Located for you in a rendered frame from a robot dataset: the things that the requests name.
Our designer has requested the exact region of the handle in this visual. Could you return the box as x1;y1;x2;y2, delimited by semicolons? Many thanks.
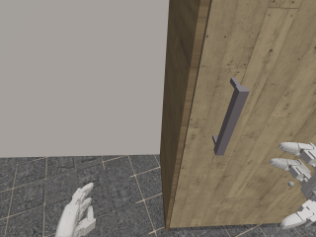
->
212;77;250;156

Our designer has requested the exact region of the robot left hand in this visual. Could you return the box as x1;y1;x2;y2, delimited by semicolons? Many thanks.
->
54;183;96;237

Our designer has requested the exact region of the wardrobe door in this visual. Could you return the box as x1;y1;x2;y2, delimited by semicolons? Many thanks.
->
169;0;316;228

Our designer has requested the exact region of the robot right hand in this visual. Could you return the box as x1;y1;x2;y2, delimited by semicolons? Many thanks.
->
270;142;316;229

